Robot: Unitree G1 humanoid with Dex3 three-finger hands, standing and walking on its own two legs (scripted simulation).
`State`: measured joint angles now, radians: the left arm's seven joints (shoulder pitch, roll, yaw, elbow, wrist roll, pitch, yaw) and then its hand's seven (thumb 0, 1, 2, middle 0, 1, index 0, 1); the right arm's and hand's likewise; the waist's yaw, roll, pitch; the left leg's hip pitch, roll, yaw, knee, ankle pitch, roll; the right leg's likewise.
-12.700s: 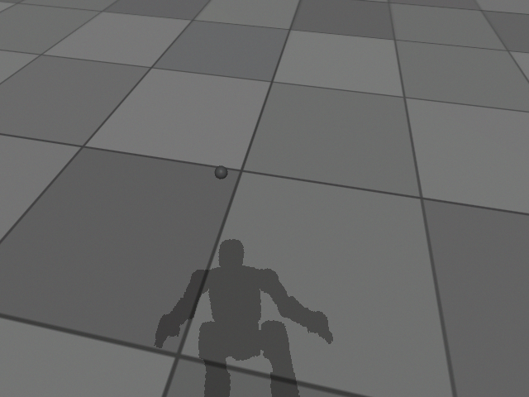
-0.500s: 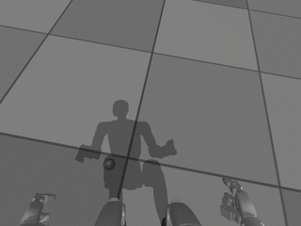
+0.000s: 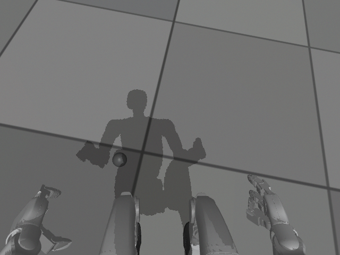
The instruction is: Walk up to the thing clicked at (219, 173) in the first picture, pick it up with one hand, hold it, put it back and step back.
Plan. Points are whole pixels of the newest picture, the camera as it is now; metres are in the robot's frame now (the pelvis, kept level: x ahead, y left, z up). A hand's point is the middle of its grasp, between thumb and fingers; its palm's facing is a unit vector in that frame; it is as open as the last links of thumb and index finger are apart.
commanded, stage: rise first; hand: left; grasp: from above
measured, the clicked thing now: (119, 159) +0.45 +0.20 -0.56
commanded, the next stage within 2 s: none
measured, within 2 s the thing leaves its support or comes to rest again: neither
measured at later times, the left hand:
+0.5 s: hand (82, 182) +0.31 +0.28 -0.32, palm faces -0.46 -0.25 -0.85, open 14.2 cm
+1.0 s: hand (93, 168) +0.38 +0.27 -0.39, palm faces -0.46 -0.04 -0.89, open 14.2 cm
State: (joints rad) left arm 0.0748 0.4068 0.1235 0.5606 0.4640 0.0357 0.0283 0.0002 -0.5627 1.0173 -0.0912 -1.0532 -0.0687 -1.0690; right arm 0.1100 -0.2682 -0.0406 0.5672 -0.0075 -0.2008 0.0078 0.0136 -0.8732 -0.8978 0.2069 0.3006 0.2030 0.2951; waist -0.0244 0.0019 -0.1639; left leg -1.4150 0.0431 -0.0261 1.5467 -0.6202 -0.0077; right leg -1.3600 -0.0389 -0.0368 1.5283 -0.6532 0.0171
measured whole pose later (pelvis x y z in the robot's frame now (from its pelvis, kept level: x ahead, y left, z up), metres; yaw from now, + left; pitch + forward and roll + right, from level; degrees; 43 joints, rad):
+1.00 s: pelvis -0.06 +0.01 -0.23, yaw -6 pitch +34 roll -7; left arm -0.77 0.64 0.09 1.26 1.21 -0.22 0.37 0.00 -0.54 1.02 -0.08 -1.00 -0.08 -1.00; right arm 0.12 -0.26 -0.02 0.77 -0.11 -0.06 0.11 0.01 -0.90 -0.91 0.21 0.30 0.20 0.30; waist -0.14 -0.01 -0.09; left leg -2.25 0.04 -0.10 2.28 -0.64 0.01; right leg -2.15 -0.01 -0.05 2.23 -0.68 0.04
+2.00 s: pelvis -0.05 +0.00 -0.26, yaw -7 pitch +33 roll -7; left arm -0.87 0.71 0.13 1.39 1.25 -0.22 0.43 0.00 -0.52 1.01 -0.09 -1.04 -0.10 -1.04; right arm 0.12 -0.28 0.02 0.77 -0.15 -0.06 0.14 0.01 -0.90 -0.91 0.21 0.30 0.20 0.29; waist -0.20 -0.02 -0.04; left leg -2.32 0.05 -0.14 2.40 -0.67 0.00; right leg -2.23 0.01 -0.08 2.33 -0.69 0.03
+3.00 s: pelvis -0.06 +0.00 -0.26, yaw -8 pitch +33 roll -8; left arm -0.89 0.73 0.09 1.41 1.25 -0.21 0.40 0.00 -0.44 0.94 -0.21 -0.92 -0.19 -0.93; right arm 0.14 -0.28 0.05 0.76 -0.15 -0.07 0.15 0.01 -0.91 -0.90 0.20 0.30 0.20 0.29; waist -0.21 -0.02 -0.05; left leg -2.32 0.04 -0.15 2.40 -0.66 0.00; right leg -2.22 0.01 -0.08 2.33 -0.68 0.03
